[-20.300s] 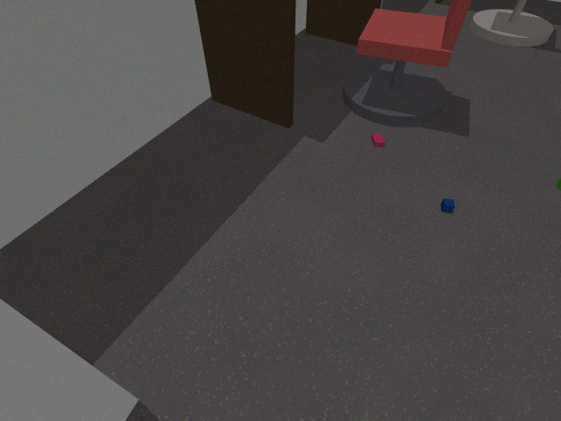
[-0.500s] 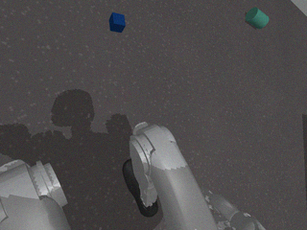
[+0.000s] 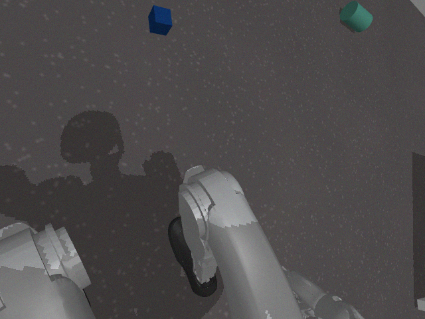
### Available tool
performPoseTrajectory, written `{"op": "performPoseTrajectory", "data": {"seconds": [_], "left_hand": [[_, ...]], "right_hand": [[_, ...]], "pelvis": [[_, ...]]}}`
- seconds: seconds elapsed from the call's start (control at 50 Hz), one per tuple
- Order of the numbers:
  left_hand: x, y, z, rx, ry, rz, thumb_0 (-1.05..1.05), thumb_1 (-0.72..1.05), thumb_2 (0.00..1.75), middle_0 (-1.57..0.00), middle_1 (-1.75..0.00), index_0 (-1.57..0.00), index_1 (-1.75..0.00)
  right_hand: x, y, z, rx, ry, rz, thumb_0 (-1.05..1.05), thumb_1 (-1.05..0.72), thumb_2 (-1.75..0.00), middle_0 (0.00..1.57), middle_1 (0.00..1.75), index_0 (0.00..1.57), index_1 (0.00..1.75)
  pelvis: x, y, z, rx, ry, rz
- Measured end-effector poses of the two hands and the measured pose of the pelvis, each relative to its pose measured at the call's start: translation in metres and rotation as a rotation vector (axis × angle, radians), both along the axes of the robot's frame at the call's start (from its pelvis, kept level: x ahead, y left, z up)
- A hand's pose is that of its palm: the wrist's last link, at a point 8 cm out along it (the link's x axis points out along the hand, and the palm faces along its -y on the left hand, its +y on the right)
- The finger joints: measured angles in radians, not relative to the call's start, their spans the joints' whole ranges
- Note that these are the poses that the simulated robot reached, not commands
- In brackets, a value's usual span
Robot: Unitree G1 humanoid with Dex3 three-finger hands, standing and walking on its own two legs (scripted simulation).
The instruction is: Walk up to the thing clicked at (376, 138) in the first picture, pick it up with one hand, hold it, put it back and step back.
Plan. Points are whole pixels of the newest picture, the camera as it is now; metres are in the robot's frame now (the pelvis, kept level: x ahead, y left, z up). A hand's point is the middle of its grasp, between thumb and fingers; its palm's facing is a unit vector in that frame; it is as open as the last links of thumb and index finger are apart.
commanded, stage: close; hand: left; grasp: from above
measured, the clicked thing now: out of the picture +0.44 +0.35 -0.29
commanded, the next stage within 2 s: settle in 1.90 s
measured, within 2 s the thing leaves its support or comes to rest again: neither
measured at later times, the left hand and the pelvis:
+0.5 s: hand out of the picture +0.43 +0.35 -0.25, palm faces -0.41 -0.14 -0.90, open 12.7 cm; pelvis -0.01 +0.00 +0.00, yaw +0 degrees
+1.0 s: hand out of the picture +0.42 +0.34 -0.25, palm faces -0.40 -0.12 -0.91, open 10.7 cm; pelvis -0.01 +0.00 +0.00, yaw +0 degrees
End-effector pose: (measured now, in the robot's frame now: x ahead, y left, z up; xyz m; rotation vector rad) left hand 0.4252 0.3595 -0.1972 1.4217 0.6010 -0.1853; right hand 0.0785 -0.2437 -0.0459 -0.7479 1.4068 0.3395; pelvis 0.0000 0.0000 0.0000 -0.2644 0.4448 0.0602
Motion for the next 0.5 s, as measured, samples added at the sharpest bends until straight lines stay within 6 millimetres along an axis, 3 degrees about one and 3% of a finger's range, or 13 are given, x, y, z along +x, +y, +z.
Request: {"op": "performPoseTrajectory", "data": {"seconds": [0.3, 0.5], "left_hand": [[-0.003, -0.02, 0.008, 0.02, -0.084, -0.086, 0.0, -0.39, 0.9, -0.16, -0.92, -0.17, -0.92], [0.005, -0.009, 0.006, 0.043, -0.057, 0.035, 0.0, -0.26, 0.79, -0.25, -0.84, -0.27, -0.83]], "right_hand": [[0.001, -0.007, -0.001, -0.011, -0.036, 0.021, 0.0, -0.89, -0.89, 0.2, 0.3, 0.2, 0.3], [-0.008, -0.014, 0.012, -0.03, -0.042, -0.005, 0.0, -0.89, -0.89, 0.2, 0.3, 0.2, 0.3]], "pelvis": [[-0.007, -0.003, -0.002, 0.011, -0.025, -0.009], [-0.006, -0.002, 0.0, 0.01, -0.002, -0.013]]}}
